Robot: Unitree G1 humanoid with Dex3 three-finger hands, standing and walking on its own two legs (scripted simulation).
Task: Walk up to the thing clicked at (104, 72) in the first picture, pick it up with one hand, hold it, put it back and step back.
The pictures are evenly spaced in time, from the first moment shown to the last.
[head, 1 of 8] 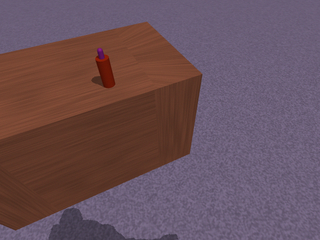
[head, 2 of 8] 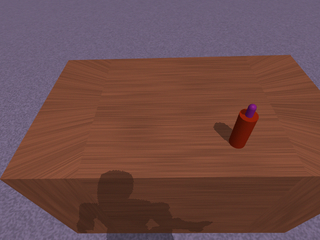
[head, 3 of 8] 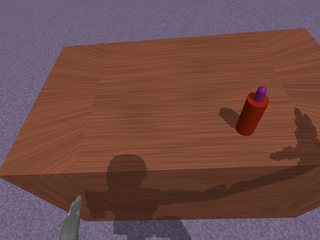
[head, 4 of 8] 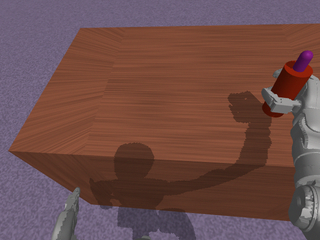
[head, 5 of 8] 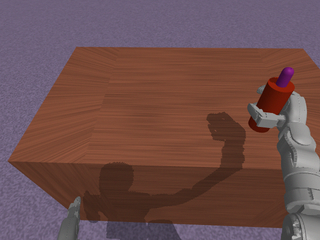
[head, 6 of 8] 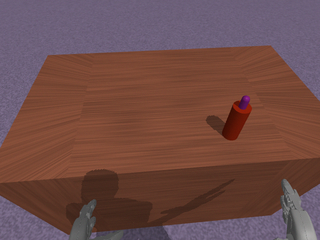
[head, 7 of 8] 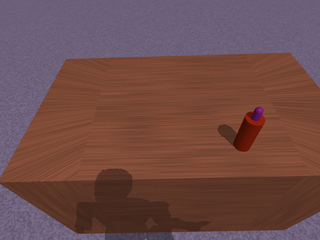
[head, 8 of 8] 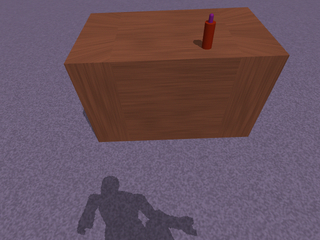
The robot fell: no
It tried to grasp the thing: yes
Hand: right
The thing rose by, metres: 0.23
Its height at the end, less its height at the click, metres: +0.00
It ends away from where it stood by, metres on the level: 0.01
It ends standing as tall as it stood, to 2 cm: yes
